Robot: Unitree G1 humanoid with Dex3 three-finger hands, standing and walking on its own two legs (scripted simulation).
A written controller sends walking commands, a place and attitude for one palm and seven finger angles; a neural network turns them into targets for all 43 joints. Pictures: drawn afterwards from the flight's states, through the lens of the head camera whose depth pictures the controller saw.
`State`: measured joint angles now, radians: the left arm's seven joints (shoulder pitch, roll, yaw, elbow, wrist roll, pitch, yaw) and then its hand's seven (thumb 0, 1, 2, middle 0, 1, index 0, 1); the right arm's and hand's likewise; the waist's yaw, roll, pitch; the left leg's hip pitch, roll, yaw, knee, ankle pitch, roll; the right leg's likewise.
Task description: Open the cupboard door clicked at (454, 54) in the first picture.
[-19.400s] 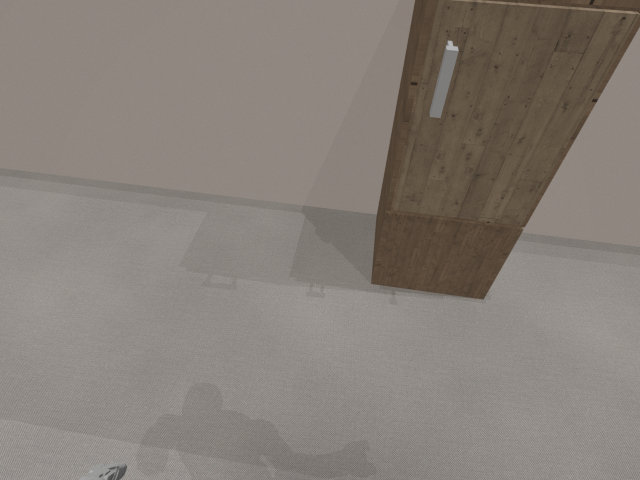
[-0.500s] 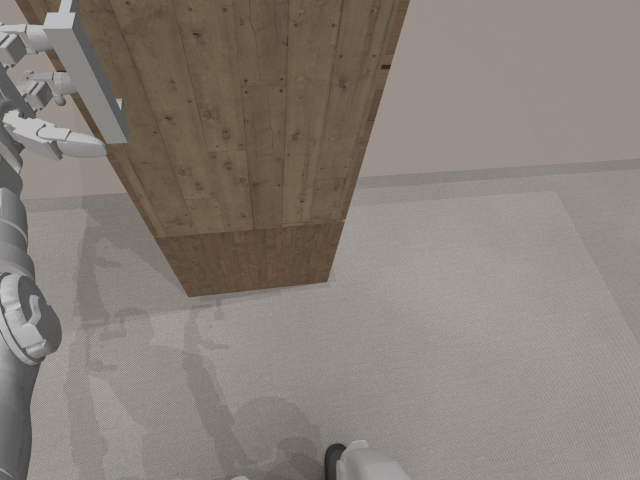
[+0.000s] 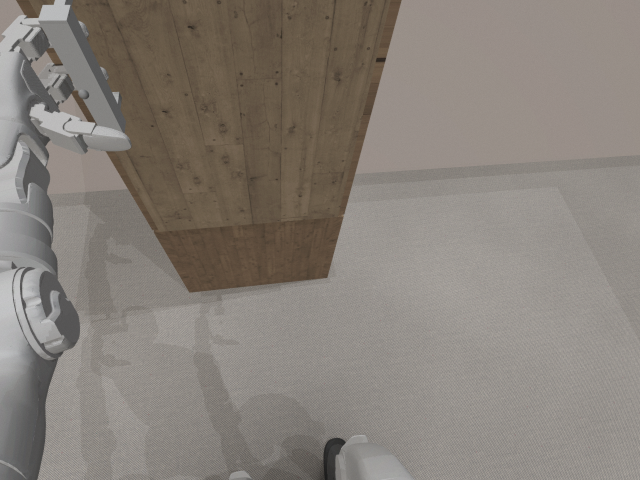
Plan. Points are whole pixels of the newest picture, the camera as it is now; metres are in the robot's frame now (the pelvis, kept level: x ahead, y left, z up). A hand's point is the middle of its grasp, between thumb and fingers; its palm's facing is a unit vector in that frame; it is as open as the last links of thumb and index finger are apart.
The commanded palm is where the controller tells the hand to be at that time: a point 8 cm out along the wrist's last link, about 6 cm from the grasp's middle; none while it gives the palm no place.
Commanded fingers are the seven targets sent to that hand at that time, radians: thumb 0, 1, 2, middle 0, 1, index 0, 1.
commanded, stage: slide the fingers in behind the handle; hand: left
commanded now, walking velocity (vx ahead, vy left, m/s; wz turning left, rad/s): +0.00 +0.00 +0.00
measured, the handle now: (91, 66) +0.59 +0.21 +0.12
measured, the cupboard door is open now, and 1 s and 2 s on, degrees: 0 0 16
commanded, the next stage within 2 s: close the thumb around the handle in 0.54 s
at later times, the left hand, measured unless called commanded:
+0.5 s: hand (95, 95) +0.54 +0.20 +0.13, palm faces +0.04 -1.00 -0.01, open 14.0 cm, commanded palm +0.51 +0.24 +0.12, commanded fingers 0.00 -0.50 0.30 -0.30 -1.20 -0.30 -1.20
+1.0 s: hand (99, 95) +0.53 +0.19 +0.13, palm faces +0.03 -1.00 -0.01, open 10.3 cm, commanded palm +0.51 +0.24 +0.12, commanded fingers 0.00 0.56 0.76 -0.38 -1.31 -0.38 -1.31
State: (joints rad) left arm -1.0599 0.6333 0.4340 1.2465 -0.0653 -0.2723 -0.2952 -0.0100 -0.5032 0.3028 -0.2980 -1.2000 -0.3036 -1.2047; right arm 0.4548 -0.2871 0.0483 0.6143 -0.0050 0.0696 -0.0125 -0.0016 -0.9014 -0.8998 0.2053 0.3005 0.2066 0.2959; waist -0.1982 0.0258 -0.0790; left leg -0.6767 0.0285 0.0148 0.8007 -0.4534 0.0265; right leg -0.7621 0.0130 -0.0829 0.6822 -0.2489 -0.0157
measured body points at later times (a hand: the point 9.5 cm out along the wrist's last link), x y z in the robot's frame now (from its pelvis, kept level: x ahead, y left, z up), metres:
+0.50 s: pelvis +0.00 +0.01 +0.00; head +0.12 +0.02 +0.43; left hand +0.53 +0.25 +0.13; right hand -0.04 -0.25 -0.11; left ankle -0.05 +0.10 -0.71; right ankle +0.04 -0.12 -0.71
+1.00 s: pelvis +0.00 +0.00 +0.00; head +0.11 +0.02 +0.44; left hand +0.52 +0.25 +0.14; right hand -0.02 -0.26 -0.11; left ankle -0.05 +0.10 -0.71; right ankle +0.04 -0.12 -0.71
